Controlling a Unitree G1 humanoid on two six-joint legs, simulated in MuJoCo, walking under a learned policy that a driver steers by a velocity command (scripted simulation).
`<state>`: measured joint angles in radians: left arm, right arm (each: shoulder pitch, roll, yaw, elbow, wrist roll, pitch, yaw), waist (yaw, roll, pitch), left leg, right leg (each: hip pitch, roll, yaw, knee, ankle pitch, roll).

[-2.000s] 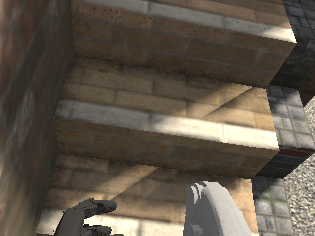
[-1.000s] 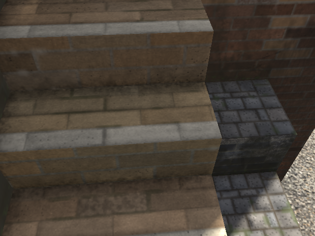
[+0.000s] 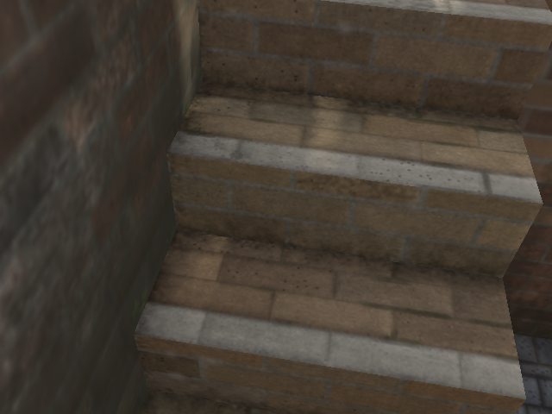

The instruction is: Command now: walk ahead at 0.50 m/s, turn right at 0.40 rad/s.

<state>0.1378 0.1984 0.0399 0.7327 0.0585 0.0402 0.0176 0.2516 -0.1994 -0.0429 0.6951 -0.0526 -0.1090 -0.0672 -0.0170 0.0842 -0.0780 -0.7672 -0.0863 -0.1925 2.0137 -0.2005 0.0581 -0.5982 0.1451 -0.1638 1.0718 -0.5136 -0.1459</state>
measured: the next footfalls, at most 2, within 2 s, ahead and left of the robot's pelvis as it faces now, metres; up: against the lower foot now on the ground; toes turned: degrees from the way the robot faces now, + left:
left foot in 0.32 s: +0.26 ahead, +0.17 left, +0.20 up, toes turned -3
right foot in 0.76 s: +0.19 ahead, -0.22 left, +0.19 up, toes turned -17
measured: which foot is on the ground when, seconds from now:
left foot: up 0.00-0.30, down 0.32-0.76, up 0.78-1.00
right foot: down 0.00-0.32, up 0.34-0.74, down 0.76-1.00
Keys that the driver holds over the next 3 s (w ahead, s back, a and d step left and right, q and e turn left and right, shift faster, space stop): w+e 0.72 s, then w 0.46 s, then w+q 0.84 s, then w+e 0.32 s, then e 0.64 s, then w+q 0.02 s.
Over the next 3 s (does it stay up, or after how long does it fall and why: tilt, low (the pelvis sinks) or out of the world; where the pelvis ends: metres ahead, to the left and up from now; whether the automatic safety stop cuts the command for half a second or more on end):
stays up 0.53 -0.15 0.48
